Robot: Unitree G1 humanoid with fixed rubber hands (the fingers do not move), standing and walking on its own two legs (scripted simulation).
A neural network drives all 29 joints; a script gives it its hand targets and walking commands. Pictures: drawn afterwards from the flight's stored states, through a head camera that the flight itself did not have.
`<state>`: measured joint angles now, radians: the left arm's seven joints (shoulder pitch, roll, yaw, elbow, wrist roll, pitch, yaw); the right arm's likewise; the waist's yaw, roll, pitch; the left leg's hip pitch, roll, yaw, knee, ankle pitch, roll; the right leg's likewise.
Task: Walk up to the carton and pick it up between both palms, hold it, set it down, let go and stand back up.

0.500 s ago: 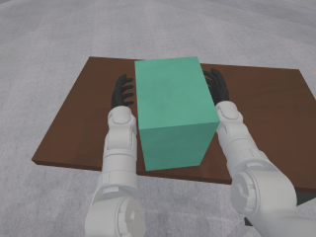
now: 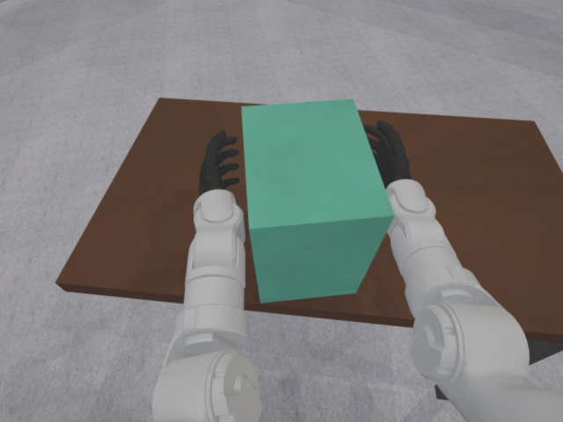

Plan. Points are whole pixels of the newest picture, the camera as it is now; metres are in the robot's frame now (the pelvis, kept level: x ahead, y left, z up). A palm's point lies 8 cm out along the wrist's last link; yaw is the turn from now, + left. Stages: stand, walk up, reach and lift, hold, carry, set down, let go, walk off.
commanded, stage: set down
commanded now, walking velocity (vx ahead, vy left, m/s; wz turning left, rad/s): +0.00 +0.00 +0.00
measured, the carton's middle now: (303, 208) +0.42 -0.01 +0.06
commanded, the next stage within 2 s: none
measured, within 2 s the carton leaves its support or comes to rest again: rests again in 0.08 s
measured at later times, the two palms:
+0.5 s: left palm (220, 195) +0.42 +0.11 +0.09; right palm (392, 181) +0.45 -0.14 +0.09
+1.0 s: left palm (212, 206) +0.38 +0.12 +0.11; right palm (423, 184) +0.43 -0.18 +0.10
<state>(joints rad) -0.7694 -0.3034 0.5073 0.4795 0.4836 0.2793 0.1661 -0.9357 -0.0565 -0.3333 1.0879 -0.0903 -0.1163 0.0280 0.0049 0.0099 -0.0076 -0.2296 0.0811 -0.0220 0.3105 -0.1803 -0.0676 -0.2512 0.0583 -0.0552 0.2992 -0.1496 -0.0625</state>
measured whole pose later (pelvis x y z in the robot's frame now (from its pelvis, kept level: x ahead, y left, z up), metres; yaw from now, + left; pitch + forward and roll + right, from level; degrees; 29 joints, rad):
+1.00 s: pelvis -0.02 +0.00 +0.00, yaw +0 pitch +10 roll +0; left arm -0.71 -0.17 0.25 0.48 0.21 0.31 0.32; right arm -0.96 -0.29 0.08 1.10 0.27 -0.04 0.00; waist 0.02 0.03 -0.05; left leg -0.36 0.09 -0.02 0.33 -0.14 -0.08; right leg -0.38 0.07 -0.05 0.30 -0.10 -0.07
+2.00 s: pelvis -0.04 -0.01 +0.00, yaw -1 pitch +1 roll +0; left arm -0.18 -0.14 0.05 -0.12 0.14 0.53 0.29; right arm -0.34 -0.40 0.08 0.51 0.28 0.05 0.10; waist 0.02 -0.02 0.00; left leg -0.19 0.09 -0.02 0.32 -0.15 -0.07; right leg -0.22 0.07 -0.05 0.31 -0.11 -0.07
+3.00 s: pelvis -0.03 +0.00 +0.00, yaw -1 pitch -2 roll +0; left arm 0.28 -0.08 -0.10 -0.33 0.12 0.43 0.26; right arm 0.19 -0.42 0.02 0.18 0.30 0.03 0.15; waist 0.02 -0.04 0.03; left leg -0.10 0.08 -0.02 0.29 -0.16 -0.06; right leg -0.14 0.06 -0.04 0.31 -0.13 -0.07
